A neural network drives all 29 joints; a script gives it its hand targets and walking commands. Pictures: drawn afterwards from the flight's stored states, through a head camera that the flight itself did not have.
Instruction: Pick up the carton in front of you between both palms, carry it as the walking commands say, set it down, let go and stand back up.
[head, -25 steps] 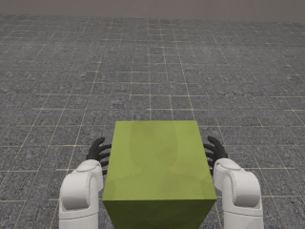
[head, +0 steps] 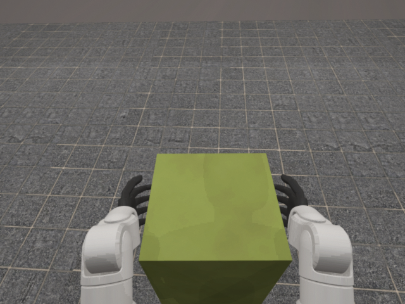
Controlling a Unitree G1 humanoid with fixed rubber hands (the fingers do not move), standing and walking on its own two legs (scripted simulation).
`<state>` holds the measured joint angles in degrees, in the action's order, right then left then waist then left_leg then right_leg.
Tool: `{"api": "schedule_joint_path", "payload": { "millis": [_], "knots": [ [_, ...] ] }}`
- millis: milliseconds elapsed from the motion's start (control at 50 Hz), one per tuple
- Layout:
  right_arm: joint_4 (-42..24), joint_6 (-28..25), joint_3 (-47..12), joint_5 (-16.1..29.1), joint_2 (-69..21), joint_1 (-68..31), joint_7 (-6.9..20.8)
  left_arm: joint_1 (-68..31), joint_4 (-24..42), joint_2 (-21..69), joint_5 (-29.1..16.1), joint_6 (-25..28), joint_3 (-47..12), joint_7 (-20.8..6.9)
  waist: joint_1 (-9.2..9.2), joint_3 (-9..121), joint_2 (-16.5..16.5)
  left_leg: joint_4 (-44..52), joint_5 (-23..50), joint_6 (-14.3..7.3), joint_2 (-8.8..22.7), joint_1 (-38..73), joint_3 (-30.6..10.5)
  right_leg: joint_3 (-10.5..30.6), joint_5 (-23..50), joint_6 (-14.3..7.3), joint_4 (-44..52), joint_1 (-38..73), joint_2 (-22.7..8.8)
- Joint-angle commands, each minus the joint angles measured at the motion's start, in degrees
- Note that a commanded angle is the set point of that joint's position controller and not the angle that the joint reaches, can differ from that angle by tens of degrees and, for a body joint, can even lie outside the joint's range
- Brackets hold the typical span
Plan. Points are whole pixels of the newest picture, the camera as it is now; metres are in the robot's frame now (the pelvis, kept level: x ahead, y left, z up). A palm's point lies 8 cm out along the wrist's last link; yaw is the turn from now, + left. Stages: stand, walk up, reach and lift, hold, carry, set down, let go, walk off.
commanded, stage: carry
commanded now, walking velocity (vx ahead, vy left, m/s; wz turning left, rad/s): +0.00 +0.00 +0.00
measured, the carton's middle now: (211, 232) +0.27 +0.00 -0.01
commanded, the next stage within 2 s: hold in 1.64 s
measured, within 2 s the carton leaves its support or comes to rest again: neither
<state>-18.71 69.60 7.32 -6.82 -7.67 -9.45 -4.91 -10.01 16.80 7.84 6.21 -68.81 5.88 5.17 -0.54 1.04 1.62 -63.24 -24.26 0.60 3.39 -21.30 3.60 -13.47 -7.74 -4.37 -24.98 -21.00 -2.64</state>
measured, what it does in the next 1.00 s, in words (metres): walks ahead: left foot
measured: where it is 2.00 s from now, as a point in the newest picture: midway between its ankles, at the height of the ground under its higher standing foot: outside the picture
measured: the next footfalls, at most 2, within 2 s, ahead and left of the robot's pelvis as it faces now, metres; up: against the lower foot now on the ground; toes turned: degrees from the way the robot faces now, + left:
left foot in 0.24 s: +0.24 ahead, +0.12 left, +0.00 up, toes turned -16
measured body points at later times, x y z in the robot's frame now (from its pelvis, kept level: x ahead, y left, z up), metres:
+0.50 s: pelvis +0.17 +0.02 -0.01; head +0.16 +0.03 +0.44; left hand +0.46 +0.16 +0.07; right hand +0.45 -0.14 +0.08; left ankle +0.20 +0.12 -0.74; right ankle +0.06 -0.08 -0.74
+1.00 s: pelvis +0.16 +0.02 -0.01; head +0.13 +0.02 +0.44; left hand +0.44 +0.15 +0.05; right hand +0.42 -0.15 +0.05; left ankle +0.20 +0.12 -0.74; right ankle +0.06 -0.07 -0.74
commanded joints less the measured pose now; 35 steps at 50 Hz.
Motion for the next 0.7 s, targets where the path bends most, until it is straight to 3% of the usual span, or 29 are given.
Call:
{"api": "schedule_joint_path", "payload": {
  "millis": [0,60,120,180,220,240,260,280,300,360,420,540,680],
  "knots": [
    [-5.4,-2.0,-44.1,23.9,-55.7,-25.7,14.5,-24.3,7.1,56.7,-24.2,1.6,-40.6,-15.6,0.06,22.9,-7.6,9.3,3.7,0.0,2.1,-5.7,-1.2,13.0,36.4,-2.2,8.2,24.8,-15.1],
    [-5.7,-3.0,-44.3,22.5,-56.0,-21.5,13.6,-21.9,8.2,55.7,-24.4,2.2,-41.1,-16.1,0.44,22.9,-9.5,22.6,6.8,1.0,0.1,-1.8,2.0,7.0,41.3,-2.7,7.4,23.7,-12.9],
    [-8.6,-2.8,-44.7,22.9,-54.2,-21.9,13.3,-20.1,9.6,53.7,-23.9,2.3,-40.9,-16.1,0.05,22.8,-11.9,29.4,14.0,1.3,-1.3,0.2,4.4,4.6,41.5,-2.2,6.3,24.3,-12.1],
    [-9.9,-1.5,-44.6,23.7,-51.7,-22.9,13.7,-20.1,10.3,51.2,-23.0,1.4,-40.4,-15.5,0.25,20.8,-10.0,38.8,24.4,1.2,-0.7,5.7,6.1,3.0,30.5,-0.2,2.7,21.4,-10.1],
    [-8.6,-0.3,-43.7,23.7,-49.4,-22.3,14.2,-19.7,8.8,49.3,-21.8,0.4,-39.7,-15.2,0.41,18.9,-7.2,44.8,34.2,1.3,2.7,13.6,4.9,3.8,18.9,2.8,-0.8,16.1,-8.4],
    [-7.6,0.5,-42.9,23.6,-47.8,-22.3,14.5,-18.8,7.3,48.1,-21.2,-0.1,-39.1,-15.0,0.01,19.4,-3.7,42.0,48.6,0.6,7.5,19.1,1.0,3.8,9.8,4.3,-3.0,11.3,-6.9],
    [-5.6,0.8,-42.0,23.3,-47.2,-22.7,14.9,-20.1,7.3,47.6,-21.1,-1.0,-39.7,-14.7,-0.09,20.7,2.0,37.5,61.0,-2.6,11.2,23.6,-1.4,5.6,1.2,5.8,-3.1,8.2,-5.4],
    [-3.0,0.9,-41.2,22.9,-47.6,-21.5,15.1,-21.0,7.1,47.3,-21.2,-1.7,-40.0,-14.7,0.17,21.0,5.7,37.1,59.6,-4.6,12.4,23.2,-3.8,6.8,-3.7,6.3,-2.5,8.3,-5.1],
    [-0.6,1.0,-40.3,22.3,-48.1,-20.2,15.2,-22.5,6.5,47.7,-21.7,-2.2,-40.5,-14.8,0.25,20.3,6.9,38.0,55.8,-5.0,11.8,20.8,-4.0,7.5,-4.2,6.4,-1.6,9.7,-5.2],
    [2.4,0.7,-39.4,21.8,-50.7,-21.0,15.4,-25.2,4.1,49.8,-22.8,-2.2,-41.4,-15.4,0.52,19.5,3.2,35.7,54.0,-3.6,9.0,17.4,-1.1,7.5,6.2,6.5,-1.8,12.2,-5.7],
    [0.6,-0.2,-40.5,22.7,-52.9,-24.3,15.2,-27.4,4.5,52.3,-24.0,-1.2,-42.0,-15.8,0.59,21.5,0.9,33.3,54.2,-3.6,7.9,17.6,0.3,7.4,12.7,6.6,-2.7,12.8,-5.9],
    [-1.6,-0.7,-41.4,23.0,-52.7,-24.1,14.6,-24.8,4.8,52.5,-23.2,-0.5,-41.4,-15.3,0.65,23.6,-1.1,31.2,54.7,-4.2,7.4,17.1,0.9,7.5,16.7,6.3,-3.9,14.1,-5.9],
    [0.2,-3.1,-43.2,22.3,-53.5,-22.4,15.6,-22.0,2.2,53.1,-21.1,2.2,-41.6,-15.7,0.67,21.2,-2.7,30.9,43.7,-3.3,6.3,13.1,1.8,8.2,20.4,5.4,-3.5,15.0,-7.1]
  ]
}}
